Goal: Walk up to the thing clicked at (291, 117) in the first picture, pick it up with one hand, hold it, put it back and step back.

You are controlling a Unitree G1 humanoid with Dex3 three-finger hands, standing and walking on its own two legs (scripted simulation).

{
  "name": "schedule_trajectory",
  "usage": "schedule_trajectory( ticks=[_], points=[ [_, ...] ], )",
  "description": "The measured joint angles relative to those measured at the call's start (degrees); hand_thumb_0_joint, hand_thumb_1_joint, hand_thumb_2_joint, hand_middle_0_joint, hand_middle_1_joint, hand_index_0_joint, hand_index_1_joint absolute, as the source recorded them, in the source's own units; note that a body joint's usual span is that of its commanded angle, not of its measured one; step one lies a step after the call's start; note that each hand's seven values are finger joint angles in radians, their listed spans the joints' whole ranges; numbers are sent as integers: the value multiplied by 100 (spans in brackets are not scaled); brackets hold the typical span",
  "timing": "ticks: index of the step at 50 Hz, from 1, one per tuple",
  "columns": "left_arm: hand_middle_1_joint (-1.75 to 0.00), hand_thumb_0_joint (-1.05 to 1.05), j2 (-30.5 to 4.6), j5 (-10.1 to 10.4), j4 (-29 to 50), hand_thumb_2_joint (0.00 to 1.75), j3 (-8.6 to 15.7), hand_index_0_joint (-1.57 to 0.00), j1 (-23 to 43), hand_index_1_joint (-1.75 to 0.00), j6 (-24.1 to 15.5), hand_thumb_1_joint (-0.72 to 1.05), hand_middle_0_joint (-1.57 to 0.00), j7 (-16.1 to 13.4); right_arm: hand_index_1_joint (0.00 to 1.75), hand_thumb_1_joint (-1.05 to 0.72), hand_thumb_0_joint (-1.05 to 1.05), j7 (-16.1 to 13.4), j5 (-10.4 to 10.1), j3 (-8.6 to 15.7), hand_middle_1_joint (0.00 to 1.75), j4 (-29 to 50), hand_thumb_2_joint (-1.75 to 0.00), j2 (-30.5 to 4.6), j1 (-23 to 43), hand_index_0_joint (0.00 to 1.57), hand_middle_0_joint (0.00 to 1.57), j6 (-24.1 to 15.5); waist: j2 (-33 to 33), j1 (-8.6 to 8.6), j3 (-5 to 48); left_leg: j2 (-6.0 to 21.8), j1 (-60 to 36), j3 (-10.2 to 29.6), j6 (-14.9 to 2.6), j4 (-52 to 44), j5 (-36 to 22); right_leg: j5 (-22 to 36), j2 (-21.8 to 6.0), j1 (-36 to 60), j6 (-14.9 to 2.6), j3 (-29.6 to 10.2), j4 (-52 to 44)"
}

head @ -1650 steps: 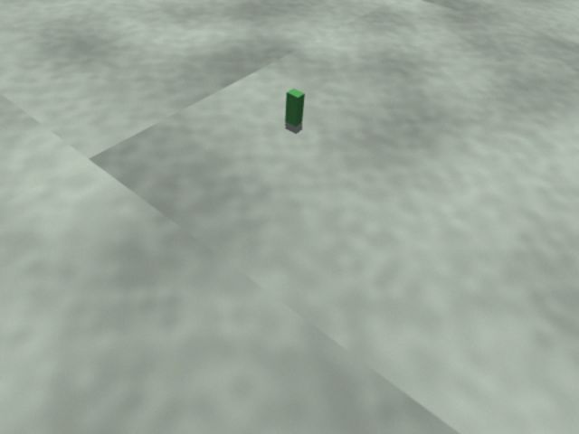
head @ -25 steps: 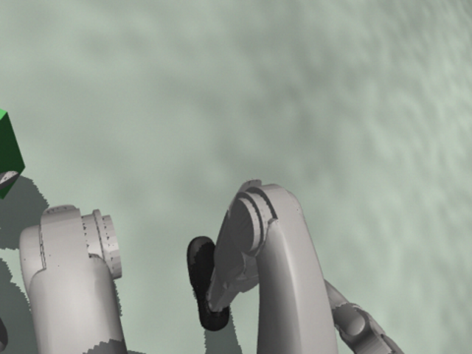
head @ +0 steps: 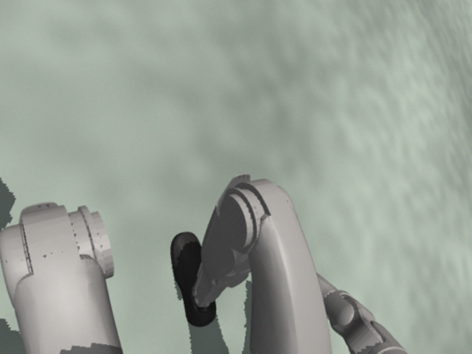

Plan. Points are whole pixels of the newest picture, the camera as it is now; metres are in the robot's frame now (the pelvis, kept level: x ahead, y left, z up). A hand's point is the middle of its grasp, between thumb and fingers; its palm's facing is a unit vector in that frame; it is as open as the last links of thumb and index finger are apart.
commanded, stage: lower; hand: left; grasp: from the side
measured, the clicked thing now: out of the picture +0.42 +0.29 -0.17
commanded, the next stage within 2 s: loosen in 0.16 s
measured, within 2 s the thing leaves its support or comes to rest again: rests again in 0.66 s
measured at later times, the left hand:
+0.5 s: hand out of the picture +0.41 +0.30 -0.16, palm faces +0.47 -0.88 +0.00, open 12.7 cm
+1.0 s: hand out of the picture +0.42 +0.32 -0.14, palm faces +0.47 -0.88 +0.00, open 17.3 cm
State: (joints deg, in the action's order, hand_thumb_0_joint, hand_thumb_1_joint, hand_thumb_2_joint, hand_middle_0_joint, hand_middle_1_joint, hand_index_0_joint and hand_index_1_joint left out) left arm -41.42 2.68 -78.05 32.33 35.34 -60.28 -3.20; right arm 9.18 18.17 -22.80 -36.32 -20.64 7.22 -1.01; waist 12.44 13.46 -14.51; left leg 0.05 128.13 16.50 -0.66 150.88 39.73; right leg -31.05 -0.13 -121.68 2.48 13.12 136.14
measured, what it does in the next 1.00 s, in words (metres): stands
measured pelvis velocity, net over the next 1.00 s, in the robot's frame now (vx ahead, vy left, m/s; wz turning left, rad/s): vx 0.00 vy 0.00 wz -0.02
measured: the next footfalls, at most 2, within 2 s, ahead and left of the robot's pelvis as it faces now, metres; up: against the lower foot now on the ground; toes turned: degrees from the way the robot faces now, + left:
none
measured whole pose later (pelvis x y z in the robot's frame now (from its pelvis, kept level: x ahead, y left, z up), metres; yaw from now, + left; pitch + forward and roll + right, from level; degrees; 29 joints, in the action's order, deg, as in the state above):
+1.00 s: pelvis +0.00 +0.00 +0.00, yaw -1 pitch +13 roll -17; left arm -43.9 3.7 -71.9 34.0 34.0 -61.1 -0.9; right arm 9.3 18.4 -24.3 -34.5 -20.7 6.7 -0.2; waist 14.2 12.4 -15.4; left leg 0.4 126.9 18.3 -0.8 151.4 40.0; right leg -30.4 0.8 -119.9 2.9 14.5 135.1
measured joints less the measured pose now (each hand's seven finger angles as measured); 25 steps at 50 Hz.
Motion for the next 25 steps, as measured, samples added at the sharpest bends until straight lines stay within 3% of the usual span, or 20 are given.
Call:
schedule_trajectory(
  ticks=[16, 25],
  points=[
    [-90, -2, -140, -52, -98, 86, -78, -55, -28, -90, -143, -61, -54, -139, 30, -91, 0, 44, 89, -180, 30, 93, -91, -17, 121, 20, 21, 1, 113, 18, -151, -12, -84, 135, 24, 48, 47, -2, 31, 120, 17, 101, -39],
    [-74, -2, -120, 68, -21, 65, -4, -61, -20, -74, -357, -51, -60, -113, 30, -92, 0, 42, 120, -232, 30, 90, -90, -25, 165, 20, 21, -17, 141, 13, -185, 3, -105, 181, 30, 72, 55, 25, 58, 134, 25, 133, -47]
  ],
)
